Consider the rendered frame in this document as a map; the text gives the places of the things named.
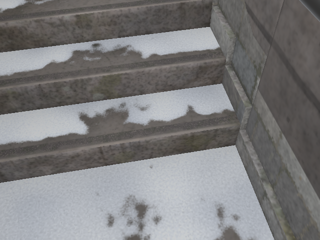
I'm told stairs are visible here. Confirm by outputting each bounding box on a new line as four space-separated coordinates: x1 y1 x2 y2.
0 0 241 183

